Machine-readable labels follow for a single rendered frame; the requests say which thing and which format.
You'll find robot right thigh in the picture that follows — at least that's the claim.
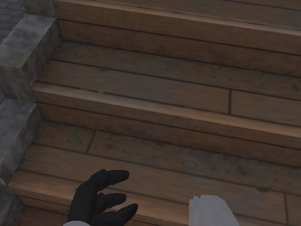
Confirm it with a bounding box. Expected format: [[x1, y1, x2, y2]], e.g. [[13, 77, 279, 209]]
[[189, 194, 240, 226]]

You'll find robot left hand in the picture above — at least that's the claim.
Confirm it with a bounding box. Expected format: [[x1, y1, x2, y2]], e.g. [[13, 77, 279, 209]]
[[67, 169, 138, 226]]

